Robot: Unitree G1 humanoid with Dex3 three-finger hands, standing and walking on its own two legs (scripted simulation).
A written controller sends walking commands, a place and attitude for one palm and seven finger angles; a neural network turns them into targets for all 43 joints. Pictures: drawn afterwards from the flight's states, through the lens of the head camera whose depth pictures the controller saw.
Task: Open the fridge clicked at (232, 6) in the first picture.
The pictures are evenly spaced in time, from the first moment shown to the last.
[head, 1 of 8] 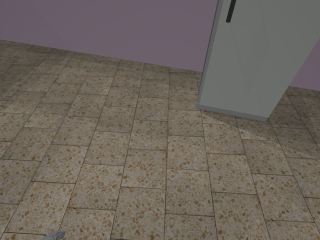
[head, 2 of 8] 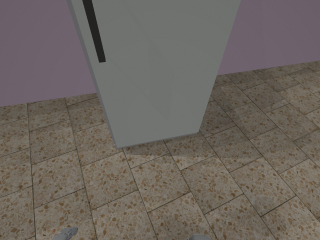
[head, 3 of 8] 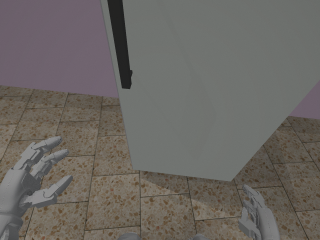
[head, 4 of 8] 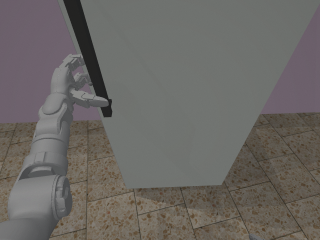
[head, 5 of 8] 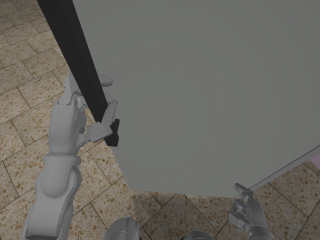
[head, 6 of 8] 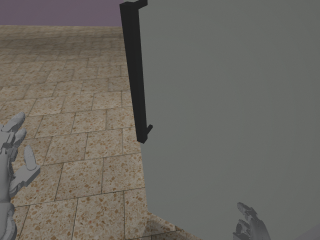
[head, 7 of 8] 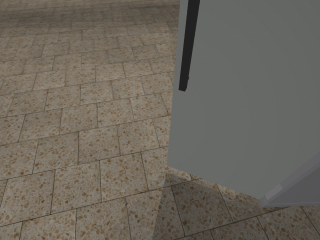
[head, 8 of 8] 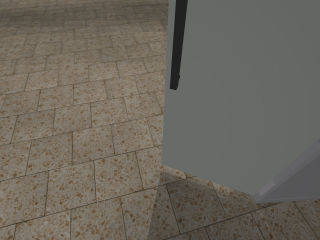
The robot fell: no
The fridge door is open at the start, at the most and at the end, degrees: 0 70 66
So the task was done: yes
